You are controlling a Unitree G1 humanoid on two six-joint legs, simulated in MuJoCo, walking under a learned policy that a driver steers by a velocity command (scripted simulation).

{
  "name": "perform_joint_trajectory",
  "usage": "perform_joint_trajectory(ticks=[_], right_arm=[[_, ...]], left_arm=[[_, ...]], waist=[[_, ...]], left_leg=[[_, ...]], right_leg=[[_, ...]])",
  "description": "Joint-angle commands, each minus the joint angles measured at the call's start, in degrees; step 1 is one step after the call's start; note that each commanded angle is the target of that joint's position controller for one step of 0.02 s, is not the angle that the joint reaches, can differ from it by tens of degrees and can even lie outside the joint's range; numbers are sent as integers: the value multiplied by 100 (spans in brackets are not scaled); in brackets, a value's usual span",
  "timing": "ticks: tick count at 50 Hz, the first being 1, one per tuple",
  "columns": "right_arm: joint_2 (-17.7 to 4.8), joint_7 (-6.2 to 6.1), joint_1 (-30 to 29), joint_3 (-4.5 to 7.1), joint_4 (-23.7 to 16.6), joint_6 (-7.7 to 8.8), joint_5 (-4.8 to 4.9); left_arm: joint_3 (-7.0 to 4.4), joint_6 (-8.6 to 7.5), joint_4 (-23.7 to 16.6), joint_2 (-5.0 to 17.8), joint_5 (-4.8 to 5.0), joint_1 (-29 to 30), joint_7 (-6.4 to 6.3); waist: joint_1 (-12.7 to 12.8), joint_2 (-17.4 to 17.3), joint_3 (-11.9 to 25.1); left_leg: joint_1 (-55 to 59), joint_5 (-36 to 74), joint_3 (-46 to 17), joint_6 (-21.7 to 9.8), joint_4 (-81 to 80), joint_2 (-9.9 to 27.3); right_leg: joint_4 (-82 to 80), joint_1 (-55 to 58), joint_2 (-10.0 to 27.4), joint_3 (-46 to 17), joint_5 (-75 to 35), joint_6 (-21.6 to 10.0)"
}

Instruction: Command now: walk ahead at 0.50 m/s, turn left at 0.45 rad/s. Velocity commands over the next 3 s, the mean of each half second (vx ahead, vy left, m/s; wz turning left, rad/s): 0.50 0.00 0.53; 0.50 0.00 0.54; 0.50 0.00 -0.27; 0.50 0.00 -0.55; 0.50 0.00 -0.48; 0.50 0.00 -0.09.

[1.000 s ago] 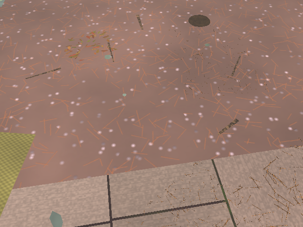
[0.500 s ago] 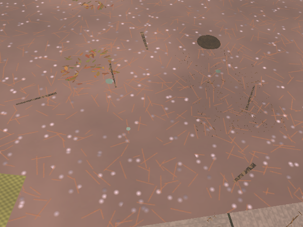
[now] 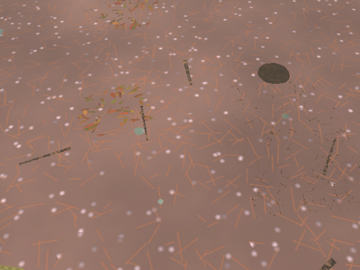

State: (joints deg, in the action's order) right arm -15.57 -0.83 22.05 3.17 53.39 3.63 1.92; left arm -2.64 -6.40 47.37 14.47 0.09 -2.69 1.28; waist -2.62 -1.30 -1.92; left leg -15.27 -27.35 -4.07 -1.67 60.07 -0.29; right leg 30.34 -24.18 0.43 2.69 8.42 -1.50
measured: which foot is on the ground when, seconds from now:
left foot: up 0.00-0.42, down 0.44-0.96, up 0.98-1.00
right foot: down 0.00-0.44, up 0.46-0.92, down 0.94-1.00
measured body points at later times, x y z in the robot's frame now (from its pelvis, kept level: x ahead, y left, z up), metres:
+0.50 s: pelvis +0.25 +0.07 -0.01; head +0.29 +0.10 +0.43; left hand +0.22 +0.37 -0.15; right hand +0.50 -0.13 -0.10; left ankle +0.32 +0.17 -0.73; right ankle +0.11 -0.12 -0.66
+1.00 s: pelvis +0.53 +0.14 -0.01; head +0.55 +0.16 +0.44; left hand +0.57 +0.47 -0.09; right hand +0.72 -0.08 -0.12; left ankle +0.33 +0.17 -0.69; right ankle +0.67 +0.10 -0.73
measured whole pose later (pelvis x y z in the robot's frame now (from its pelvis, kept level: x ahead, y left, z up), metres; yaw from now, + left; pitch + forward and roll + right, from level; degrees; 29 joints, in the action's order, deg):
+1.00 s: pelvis +0.53 +0.14 -0.01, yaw +33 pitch +2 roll -1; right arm -16.9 -1.3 21.2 4.5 43.9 2.1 1.2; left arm -3.4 -7.6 43.7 15.9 -0.2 -3.0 2.2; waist -2.8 -1.3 -0.3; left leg -10.4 -30.4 -11.6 -2.5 50.2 -4.7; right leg 30.9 -25.8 -2.9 -0.3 7.9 -1.6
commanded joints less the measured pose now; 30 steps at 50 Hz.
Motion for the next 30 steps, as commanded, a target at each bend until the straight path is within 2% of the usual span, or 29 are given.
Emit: perform_joint_trajectory(ticks=[1, 2, 3, 4, 6, 9, 12, 15, 17, 19, 20, 21, 22, 23, 24, 25, 26, 27, 28, 29, 30], right_arm=[[-674, -53, -363, 192, -600, 114, 10], [-560, -40, -273, 216, -611, 43, -5], [-429, -22, -224, 209, -636, -31, 6], [-314, -9, -256, 197, -692, -100, 12], [-271, -6, -459, 200, -857, -192, -24], [-265, 58, -800, 191, -1027, -194, -58], [-188, 187, -1404, 128, -1226, -146, -67], [-181, 296, -1943, 89, -1483, -153, -67], [-249, 356, -2131, 100, -1647, -170, -63], [-408, 392, -2008, 173, -1736, -196, -73], [-547, 389, -1684, 252, -1699, -216, -74], [-752, 372, -932, 391, -1518, -223, -53], [-1160, 280, 92, 616, -1218, -257, -33], [-1885, 175, 301, 765, -1162, -274, 8], [-1775, 231, 299, 656, -1433, -154, -55], [-1312, 288, 211, 512, -1394, -55, -114], [-1150, 285, -53, 463, -1393, 9, -115], [-947, 269, -491, 401, -1470, 25, -102], [-779, 243, -796, 338, -1564, 28, -142], [-724, 218, -916, 309, -1633, 29, -185], [-758, 192, -915, 315, -1643, 46, -172]], left_arm=[[-171, -4, 50, 583, -19, -847, -48], [-149, -25, 71, 510, -77, -692, -50], [-161, -38, 99, 490, -87, -605, -49], [-182, -60, 136, 529, -74, -583, -56], [-243, -92, 209, 687, -73, -613, -93], [-300, -63, 285, 844, -84, -722, -161], [-332, -3, 301, 978, -55, -849, -204], [-380, 97, 370, 1124, 18, -1155, -217], [-417, 187, 411, 1213, 82, -1277, -213], [-463, 269, 383, 1354, 134, -1210, -222], [-488, 312, 354, 1431, 164, -1146, -232], [-488, 366, 322, 1443, 193, -1032, -238], [-422, 368, 284, 1280, 131, -1103, -250], [-191, 275, 2, 520, -151, -1495, -201], [-108, 20, -171, 512, -23, -1331, -129], [-230, -132, -335, 987, 243, -545, -74], [-210, -213, -394, 937, 262, -413, -76], [-222, -222, -280, 916, 121, -497, -127], [-272, -168, -226, 978, 33, -621, -148], [-292, -83, -215, 984, 16, -698, -133], [-292, -16, -229, 915, -16, -729, -129]], waist=[[557, 625, 557], [370, 785, 426], [285, 812, 336], [234, 751, 240], [193, 572, 85], [253, 448, -14], [462, 353, -150], [656, 306, -312], [660, 353, -364], [468, 502, -181], [246, 599, 74], [-209, 537, 464], [-654, 262, 1000], [-229, -1302, 1322], [-218, -1175, 2304], [-473, -483, 1706], [-293, -338, 1137], [-18, 23, 806], [205, -50, 633], [323, -142, 580], [367, -123, 562]], left_leg=[[-2542, 650, -207, -53, 1039, 664], [-2218, 878, -246, -52, 874, 820], [-2039, 972, -214, -44, 773, 880], [-2034, 1031, -181, -25, 680, 927], [-2252, 1363, -194, 33, 396, 973], [-2442, 2196, -139, 98, -442, 950], [-2271, 2830, 211, 70, -1400, 856], [-2347, 2761, 458, -19, -1973, 769], [-2385, 2402, 581, -142, -2199, 685], [-1951, 1831, 847, -340, -2304, 409], [-1436, 1563, 1025, -466, -2319, 176], [-447, 1703, 1186, -643, -2626, -125], [1223, 1920, 912, -873, -2819, -238], [3087, 1685, -1744, -1655, -3048, 1250], [3863, 506, -4402, -2406, -4181, 2026], [3574, 759, -3825, -2007, -4491, 1920], [2864, 1224, -3022, -1796, -4431, 1712], [2036, 1798, -2367, -1602, -4406, 1454], [1376, 2328, -1920, -1494, -4487, 1258], [998, 2554, -1750, -1464, -4617, 1140], [802, 2822, -1624, -1490, -4695, 1079]], right_leg=[[-1672, 2449, 1764, -2137, 455, -885], [-1858, 2005, 1629, -1712, 211, -829], [-2031, 1738, 1564, -1432, 76, -838], [-2167, 1576, 1569, -1181, -123, -886], [-2338, 1483, 1600, -784, -483, -961], [-2415, 1645, 1506, -164, -839, -925], [-2415, 1784, 1417, 366, -997, -820], [-2293, 2291, 1563, 600, -1065, -754], [-2052, 2709, 1692, 708, -1391, -660], [-1455, 2959, 1737, 880, -2843, -538], [-860, 2990, 1705, 976, -3802, -472], [191, 2793, 1541, 1147, -4341, -346], [1679, 1852, 1305, 1223, -3645, -104], [3821, -617, 522, 1134, 821, 270], [4884, -1783, -208, -338, 2747, 310], [5026, -2391, 80, -705, 2243, 156], [4631, -2429, 321, -669, 1702, 29], [4145, -2022, 560, -702, 1308, 39], [3722, -1553, 710, -738, 1049, 73], [3527, -1237, 750, -747, 901, 119], [3305, -1120, 719, -697, 794, 203]])
Next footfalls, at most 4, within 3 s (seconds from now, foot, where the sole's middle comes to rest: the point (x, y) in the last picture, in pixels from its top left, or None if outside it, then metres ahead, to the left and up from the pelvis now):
0.44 left None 0.36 0.18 -0.77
0.94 right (154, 209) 0.70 0.12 -0.77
1.40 left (76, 198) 0.77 0.44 -0.77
1.90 right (126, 131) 1.11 0.25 -0.77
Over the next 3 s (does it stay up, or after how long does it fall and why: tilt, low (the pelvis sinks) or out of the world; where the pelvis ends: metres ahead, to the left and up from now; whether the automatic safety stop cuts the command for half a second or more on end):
stays up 1.53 0.26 0.01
